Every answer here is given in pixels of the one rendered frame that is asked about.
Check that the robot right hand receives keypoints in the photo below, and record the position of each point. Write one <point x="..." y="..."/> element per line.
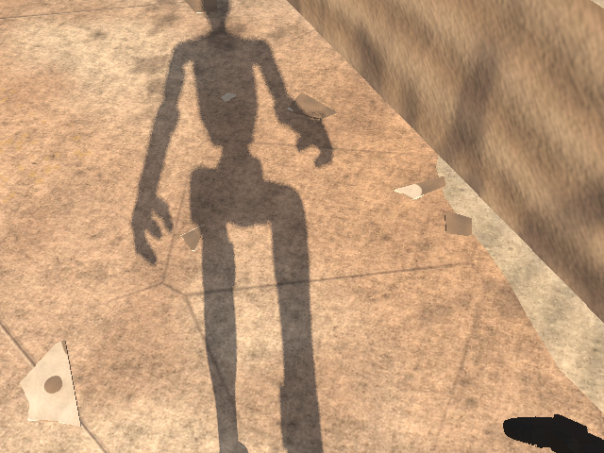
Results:
<point x="561" y="434"/>

